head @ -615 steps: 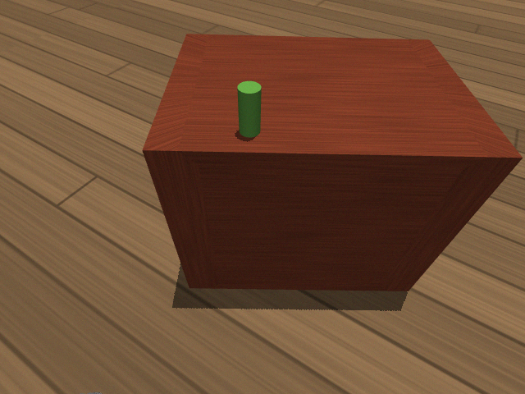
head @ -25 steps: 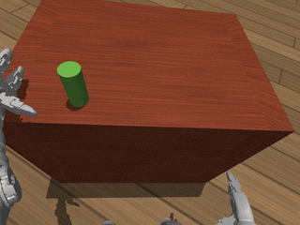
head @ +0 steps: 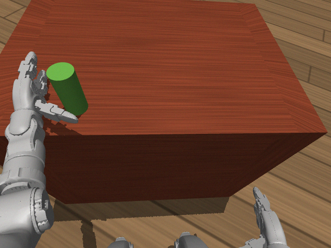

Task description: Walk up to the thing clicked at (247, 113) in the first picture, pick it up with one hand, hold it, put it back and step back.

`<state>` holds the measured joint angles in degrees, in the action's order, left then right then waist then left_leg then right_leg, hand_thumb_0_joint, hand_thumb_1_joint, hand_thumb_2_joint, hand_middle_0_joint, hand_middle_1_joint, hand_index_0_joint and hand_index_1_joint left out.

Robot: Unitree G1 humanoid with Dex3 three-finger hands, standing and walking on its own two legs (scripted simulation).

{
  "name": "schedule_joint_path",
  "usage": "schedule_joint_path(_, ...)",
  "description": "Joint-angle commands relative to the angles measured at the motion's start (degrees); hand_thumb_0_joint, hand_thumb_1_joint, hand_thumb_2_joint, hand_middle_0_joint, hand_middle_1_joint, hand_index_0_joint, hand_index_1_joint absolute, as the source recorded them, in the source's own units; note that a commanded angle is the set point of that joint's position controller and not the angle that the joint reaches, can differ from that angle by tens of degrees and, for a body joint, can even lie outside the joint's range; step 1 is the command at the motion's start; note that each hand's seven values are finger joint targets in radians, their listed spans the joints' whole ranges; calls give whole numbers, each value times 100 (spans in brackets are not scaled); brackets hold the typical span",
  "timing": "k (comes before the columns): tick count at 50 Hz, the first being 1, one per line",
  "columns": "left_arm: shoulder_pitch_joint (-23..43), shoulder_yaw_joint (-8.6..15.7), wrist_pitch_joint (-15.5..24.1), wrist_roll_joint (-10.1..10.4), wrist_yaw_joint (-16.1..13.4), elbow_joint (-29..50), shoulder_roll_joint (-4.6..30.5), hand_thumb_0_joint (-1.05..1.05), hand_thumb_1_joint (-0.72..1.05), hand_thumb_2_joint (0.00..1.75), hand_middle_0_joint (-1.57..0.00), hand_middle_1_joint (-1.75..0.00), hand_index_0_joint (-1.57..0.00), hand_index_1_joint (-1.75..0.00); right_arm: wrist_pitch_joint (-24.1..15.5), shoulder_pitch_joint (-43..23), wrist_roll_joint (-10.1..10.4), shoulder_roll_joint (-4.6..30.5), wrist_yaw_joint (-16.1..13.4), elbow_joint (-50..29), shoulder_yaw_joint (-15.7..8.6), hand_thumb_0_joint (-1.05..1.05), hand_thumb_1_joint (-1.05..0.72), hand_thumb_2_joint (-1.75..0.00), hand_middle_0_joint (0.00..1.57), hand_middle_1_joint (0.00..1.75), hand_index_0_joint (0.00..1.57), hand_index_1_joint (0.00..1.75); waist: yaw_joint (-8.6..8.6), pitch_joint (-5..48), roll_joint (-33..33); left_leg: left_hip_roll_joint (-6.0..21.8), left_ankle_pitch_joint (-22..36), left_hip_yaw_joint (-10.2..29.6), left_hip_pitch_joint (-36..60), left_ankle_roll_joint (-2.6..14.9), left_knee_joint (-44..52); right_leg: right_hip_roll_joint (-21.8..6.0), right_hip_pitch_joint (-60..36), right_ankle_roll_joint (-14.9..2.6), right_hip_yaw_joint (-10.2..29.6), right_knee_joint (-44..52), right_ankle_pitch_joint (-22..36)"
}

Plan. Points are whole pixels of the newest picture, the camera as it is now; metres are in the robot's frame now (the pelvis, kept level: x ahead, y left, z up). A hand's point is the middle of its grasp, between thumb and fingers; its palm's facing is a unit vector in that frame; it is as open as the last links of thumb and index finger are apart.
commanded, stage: close in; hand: left
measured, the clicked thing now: (69, 91) +0.47 +0.20 +0.09
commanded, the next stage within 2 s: rest palm in 0.02 s
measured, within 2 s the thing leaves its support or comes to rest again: leaves its support in 1.22 s
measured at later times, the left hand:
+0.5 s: hand (69, 90) +0.47 +0.20 +0.08, palm faces +0.18 -0.98 +0.02, open 16.4 cm
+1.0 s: hand (76, 91) +0.47 +0.18 +0.08, palm faces +0.12 -0.99 +0.01, open 8.5 cm
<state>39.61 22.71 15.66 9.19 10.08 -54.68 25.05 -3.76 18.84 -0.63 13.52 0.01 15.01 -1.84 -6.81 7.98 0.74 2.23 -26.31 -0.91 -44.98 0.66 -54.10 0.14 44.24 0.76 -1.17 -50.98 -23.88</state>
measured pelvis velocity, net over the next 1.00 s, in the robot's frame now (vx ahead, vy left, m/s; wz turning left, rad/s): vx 0.00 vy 0.00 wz -0.01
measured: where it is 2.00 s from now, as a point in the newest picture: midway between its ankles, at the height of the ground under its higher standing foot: outside the picture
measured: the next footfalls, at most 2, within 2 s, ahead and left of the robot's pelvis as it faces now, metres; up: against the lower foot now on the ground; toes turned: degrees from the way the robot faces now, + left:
none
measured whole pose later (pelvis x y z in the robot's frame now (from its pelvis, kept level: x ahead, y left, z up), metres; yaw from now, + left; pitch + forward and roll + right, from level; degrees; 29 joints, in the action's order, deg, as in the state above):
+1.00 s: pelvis +0.00 +0.00 +0.00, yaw -1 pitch +18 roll -2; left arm 40.5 19.2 15.9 6.9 4.3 -53.6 20.8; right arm -0.6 22.0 -1.1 13.7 1.1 8.7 -2.5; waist -7.4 8.1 1.2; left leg 2.4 -27.0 -1.4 -45.6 0.8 -55.1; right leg 0.3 45.0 0.9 -0.7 -51.7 -24.2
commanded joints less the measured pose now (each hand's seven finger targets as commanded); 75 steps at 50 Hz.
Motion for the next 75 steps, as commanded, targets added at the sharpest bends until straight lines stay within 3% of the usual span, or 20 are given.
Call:
schedule_joint_path(1, 2432, -25, 342, 10, -73, 1424, 1200, 0, -59, 1, -6, -3, -7, -2, -246, 300, 47, 885, -75, -1069, -532, 0, 55, -5, 5, 5, 5, 5, -103, 2134, 367, -83, 2132, 179, 1705, 21, 528, 114, -727, -166, -40, 484, 1817)
schedule_joint_path(7, 2755, -102, 318, -99, -253, 1600, 1220, 0, -61, 3, -10, -2, -9, -3, -207, 224, -27, 827, -74, -1133, -453, 0, 53, -5, 5, 5, 5, 5, -21, 2610, 808, -55, 2776, 232, 2125, -51, 393, 79, -782, -185, -36, 384, 2124)
schedule_joint_path(11, 2733, 26, 372, -123, -452, 1641, 1309, 0, -61, 2, -11, -2, -10, -3, -167, 132, -44, 911, -88, -1203, -624, 0, 52, -6, 5, 5, 5, 5, -28, 2501, 521, -110, 2203, 158, 1626, 20, 395, 54, -1068, -154, 39, 419, 2055)
schedule_joint_path(13, 2574, -101, 400, -127, -476, 1435, 1043, 0, -61, 1, -12, -2, -11, -3, -135, 215, -44, 689, -68, -1133, -459, 0, 52, -6, 5, 5, 5, 5, -1, 2493, 474, -108, 2265, 148, 1480, 33, 380, 43, -1171, -153, 43, 363, 2156)
schedule_joint_path(18, 2578, 355, 507, -242, -499, 1061, 1734, 0, -61, 11, -42, -26, -42, -26, -22, 175, -22, 882, -59, -1501, -545, 0, 51, -5, 5, 5, 5, 5, -63, 2486, 1, -153, 2047, 96, 823, 105, 359, 7, -1620, -96, 164, 320, 2527)
schedule_joint_path(22, 2964, 181, 596, -197, -451, 1057, 1444, 0, -56, 15, -50, -33, -51, -32, -27, 47, -38, 881, -38, -1635, -581, 0, 52, -5, 5, 5, 5, 5, -154, 2505, 326, -132, 2151, 127, 1187, 79, 335, 37, -1169, -141, 131, 319, 2233)
schedule_joint_path(24, 3091, 190, 587, -268, -427, 1193, 1699, 0, -53, 16, -54, -35, -55, -35, 9, 372, -37, 907, -41, -1430, -626, 0, 51, -5, 5, 5, 5, 5, -202, 2637, 573, -140, 2123, 98, 1437, 73, 318, 52, -1069, -135, 148, 367, 2186)
schedule_joint_path(25, 3202, -34, 581, -252, -364, 1164, 1335, 0, -52, 17, -54, -36, -55, -36, -20, 180, -36, 757, -30, -1741, -433, 0, 51, -5, 5, 5, 5, 5, -241, 2783, 546, -133, 2156, 116, 1525, 57, 325, 60, -1103, -139, 122, 377, 2193)
schedule_joint_path(29, 3118, -190, 438, -263, -315, 420, 1117, 0, -51, 23, -63, -44, -63, -43, -69, -91, -23, 811, -63, -1723, -412, 0, 50, -5, 5, 5, 5, 5, -303, 2404, 385, -103, 1744, 144, 1357, 56, 398, 80, -765, -151, 88, 453, 1713)
schedule_joint_path(30, 3222, -66, 438, -275, -336, 558, 1394, 0, -52, 26, -65, -47, -65, -46, -62, 54, -24, 849, -82, -1485, -483, 0, 51, -5, 5, 5, 5, 5, -269, 2256, 557, -110, 1547, 126, 1304, 49, 430, 83, -678, -155, 86, 476, 1546)
schedule_joint_path(33, 3150, 192, 439, -318, -390, 418, 1794, 0, -43, 32, -70, -52, -70, -52, -23, 349, -49, 1005, -77, -1524, -616, 0, 52, -5, 5, 5, 5, 5, -282, 2391, 507, -120, 1621, 136, 1273, 47, 420, 73, -791, -164, 68, 449, 1605)
schedule_joint_path(39, 3104, -140, 509, -207, -387, 1074, 1196, 0, -20, 55, -95, -77, -96, -77, -67, 205, -12, 747, -21, -1895, -377, 0, 51, -5, 5, 5, 5, 5, -84, 2738, 639, -96, 2161, 189, 1682, -28, 456, 125, -953, -197, -29, 369, 1845)
schedule_joint_path(45, 2598, -300, 363, -159, -518, 1320, 815, 0, -7, 70, -110, -94, -110, -93, -1, 331, -35, 900, -21, -1661, -552, 0, 51, -5, 5, 5, 5, 5, -1, 2632, 822, 58, 3085, 323, 2133, -160, 454, 176, -668, -259, -141, 275, 2021)
schedule_joint_path(54, 2137, 48, 473, -218, -726, 1726, 1047, 0, 25, 103, -135, -127, -135, -127, 173, 551, 5, 723, 40, -1452, -558, 0, 52, -5, 5, 5, 5, 5, 69, 2215, 180, -98, 2496, 134, 1400, 37, 457, 102, -1233, -145, 23, 324, 2300)
schedule_joint_path(59, 2488, -510, 393, -205, -535, 2017, 564, 0, 43, 127, -129, -130, -127, -133, 131, 234, 28, 674, -9, -1881, -426, 0, 52, -6, 5, 5, 5, 5, 5, 2838, 475, -93, 2807, 141, 2058, -13, 463, 74, -1252, -163, 39, 342, 2438)
schedule_joint_path(61, 2539, -251, 322, -154, -513, 2248, 1121, 0, 45, 128, -130, -132, -128, -135, 195, 521, 21, 949, -74, -1485, -661, 0, 52, -6, 5, 5, 5, 5, 94, 2839, 790, -98, 2935, 124, 2183, -58, 500, 65, -1325, -180, 46, 387, 2492)
schedule_joint_path(63, 2757, -369, 221, -142, -502, 2571, 1022, 0, 51, 129, -132, -133, -130, -136, 214, 424, 37, 788, -60, -1592, -498, 0, 52, -6, 5, 5, 5, 5, 113, 3023, 931, -84, 3052, 140, 2387, -65, 507, 49, -1379, -184, 50, 423, 2534)
schedule_joint_path(68, 2350, -262, -119, -103, -640, 1888, 913, 0, 38, 129, -135, -138, -134, -140, 246, 236, 95, 843, -121, -1372, -590, 0, 53, -6, 5, 5, 5, 5, 49, 2025, 128, -109, 2396, 95, 1742, 27, 749, 62, -1535, -130, 52, 641, 2374)
schedule_joint_path(71, 2603, -342, -164, -72, -587, 1811, 779, 0, 37, 130, -135, -139, -135, -141, 224, 287, 123, 593, -98, -1285, -386, 0, 54, -5, 5, 5, 5, 5, 10, 1814, 62, -139, 2185, 57, 1619, 74, 813, 61, -1505, -109, 61, 722, 2256)
schedule_joint_path(75, 2325, -262, -269, -93, -501, 1421, 856, 0, 36, 129, -136, -139, -136, -141, 190, 279, 123, 773, -68, -1299, -489, 0, 54, -5, 5, 5, 5, 5, 89, 1822, 80, -164, 2152, 10, 1705, 62, 899, 53, -1617, -123, 64, 774, 2172)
